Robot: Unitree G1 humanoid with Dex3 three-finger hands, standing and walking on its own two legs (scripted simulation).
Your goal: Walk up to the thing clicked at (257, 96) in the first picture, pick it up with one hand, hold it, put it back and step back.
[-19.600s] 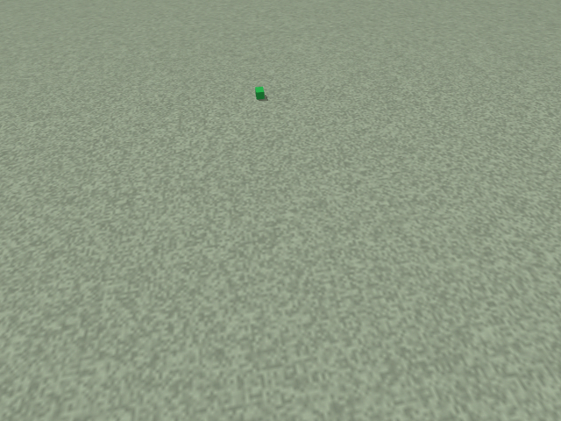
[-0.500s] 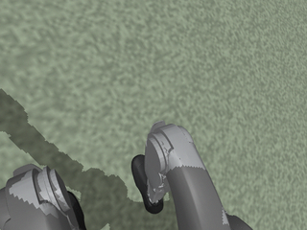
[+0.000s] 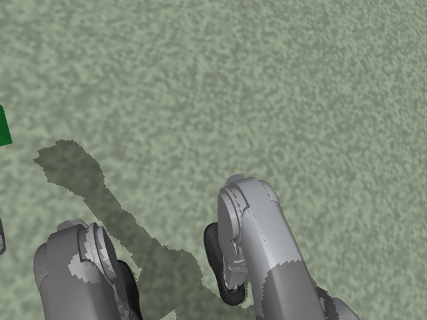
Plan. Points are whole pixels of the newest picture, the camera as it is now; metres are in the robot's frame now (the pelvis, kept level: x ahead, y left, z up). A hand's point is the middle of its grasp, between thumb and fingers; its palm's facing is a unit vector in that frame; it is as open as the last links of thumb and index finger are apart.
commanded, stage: lift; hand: left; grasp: from above
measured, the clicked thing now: out of the picture +0.52 +0.32 -0.17
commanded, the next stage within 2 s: hold in 1.62 s
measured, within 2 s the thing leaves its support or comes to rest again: neither
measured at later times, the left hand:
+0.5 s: hand out of the picture +0.43 +0.34 -0.03, palm faces -0.42 -0.15 -0.90, open 10.2 cm
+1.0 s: hand out of the picture +0.36 +0.30 +0.18, palm faces -0.40 -0.18 -0.90, open 10.1 cm
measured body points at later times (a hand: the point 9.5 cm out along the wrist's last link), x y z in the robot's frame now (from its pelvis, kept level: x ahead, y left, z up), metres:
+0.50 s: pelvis -0.01 +0.00 +0.07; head +0.20 +0.06 +0.47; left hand +0.45 +0.34 +0.02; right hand +0.08 -0.27 -0.04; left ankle +0.07 +0.12 -0.29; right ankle +0.11 -0.12 -0.29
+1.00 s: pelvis +0.01 +0.00 +0.25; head +0.14 +0.02 +0.68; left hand +0.38 +0.30 +0.23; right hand +0.14 -0.24 +0.12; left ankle +0.07 +0.12 -0.29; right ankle +0.11 -0.12 -0.29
